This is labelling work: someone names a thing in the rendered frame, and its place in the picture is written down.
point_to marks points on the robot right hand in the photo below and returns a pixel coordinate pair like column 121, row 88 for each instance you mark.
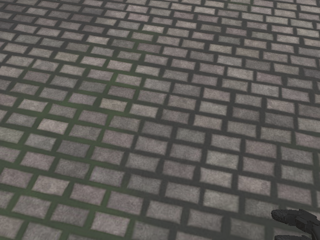
column 302, row 219

